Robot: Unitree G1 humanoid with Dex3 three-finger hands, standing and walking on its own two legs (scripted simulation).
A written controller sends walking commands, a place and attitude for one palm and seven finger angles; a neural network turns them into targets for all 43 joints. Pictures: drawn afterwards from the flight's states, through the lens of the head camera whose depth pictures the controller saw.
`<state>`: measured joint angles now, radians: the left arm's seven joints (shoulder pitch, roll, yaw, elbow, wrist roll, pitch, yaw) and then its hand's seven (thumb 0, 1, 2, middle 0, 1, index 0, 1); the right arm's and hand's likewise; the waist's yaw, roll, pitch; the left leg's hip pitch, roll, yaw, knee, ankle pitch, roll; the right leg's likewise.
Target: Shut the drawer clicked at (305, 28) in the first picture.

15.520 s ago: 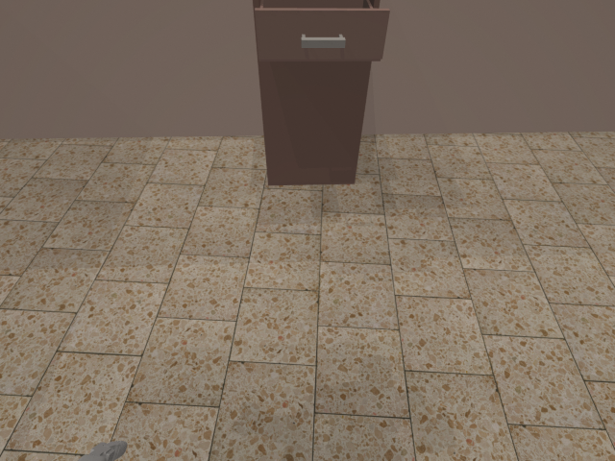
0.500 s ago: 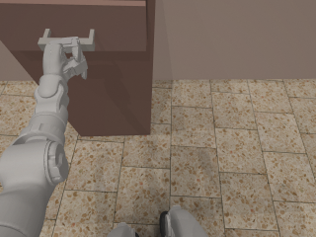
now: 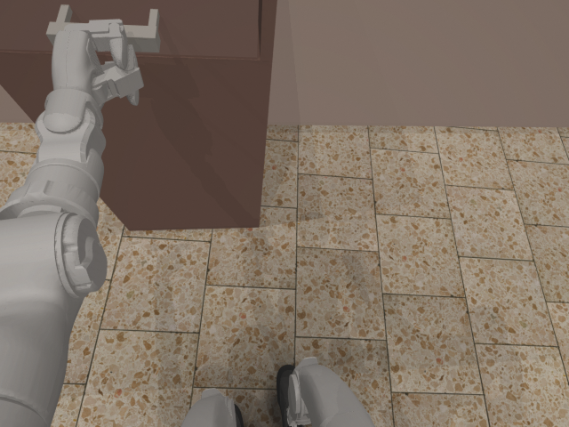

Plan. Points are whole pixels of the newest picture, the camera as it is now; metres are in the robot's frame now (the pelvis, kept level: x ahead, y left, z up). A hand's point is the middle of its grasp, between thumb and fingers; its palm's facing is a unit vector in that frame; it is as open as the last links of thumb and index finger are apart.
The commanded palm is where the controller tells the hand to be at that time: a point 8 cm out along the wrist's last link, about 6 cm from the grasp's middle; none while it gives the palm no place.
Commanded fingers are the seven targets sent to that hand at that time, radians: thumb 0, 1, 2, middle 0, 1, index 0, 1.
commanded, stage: pull the fist back off the drawer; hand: left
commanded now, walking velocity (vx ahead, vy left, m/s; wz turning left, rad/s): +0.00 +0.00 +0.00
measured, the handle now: (108, 26) +0.64 +0.14 +0.10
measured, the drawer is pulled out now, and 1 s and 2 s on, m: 0.00 0.00 0.00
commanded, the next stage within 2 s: draw the hand back to the body in 0.74 s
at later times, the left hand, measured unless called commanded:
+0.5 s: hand (136, 74) +0.56 +0.11 +0.09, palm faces -0.09 -1.00 -0.03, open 3.1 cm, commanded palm +0.54 +0.15 +0.10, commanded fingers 0.00 0.90 0.90 -1.40 -1.60 -1.40 -1.60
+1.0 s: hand (110, 92) +0.52 +0.13 +0.11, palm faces -0.07 -1.00 -0.03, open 3.3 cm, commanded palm +0.47 +0.18 +0.12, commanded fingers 0.00 0.90 0.90 -1.40 -1.60 -1.40 -1.60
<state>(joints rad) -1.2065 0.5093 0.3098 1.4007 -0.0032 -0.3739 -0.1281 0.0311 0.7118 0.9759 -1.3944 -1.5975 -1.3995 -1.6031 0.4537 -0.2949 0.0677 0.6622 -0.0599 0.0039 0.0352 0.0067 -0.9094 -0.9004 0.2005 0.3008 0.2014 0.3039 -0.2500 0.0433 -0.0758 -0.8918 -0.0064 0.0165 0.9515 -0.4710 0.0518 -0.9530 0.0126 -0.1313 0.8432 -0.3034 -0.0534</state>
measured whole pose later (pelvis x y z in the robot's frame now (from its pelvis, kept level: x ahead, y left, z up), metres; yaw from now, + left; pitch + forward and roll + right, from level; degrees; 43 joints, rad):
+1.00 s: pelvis +0.05 +0.01 +0.02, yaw -3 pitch +20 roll -2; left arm -0.71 0.33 0.30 0.91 -0.12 -0.37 -0.17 0.02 0.90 0.90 -1.39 -1.60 -1.40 -1.60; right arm 0.41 -0.28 0.02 0.57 -0.01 0.06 0.06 0.01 -0.91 -0.90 0.20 0.30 0.20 0.30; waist -0.12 0.04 -0.14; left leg -0.65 0.00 0.08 0.80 -0.47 0.06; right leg -0.76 0.04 -0.05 0.75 -0.33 -0.04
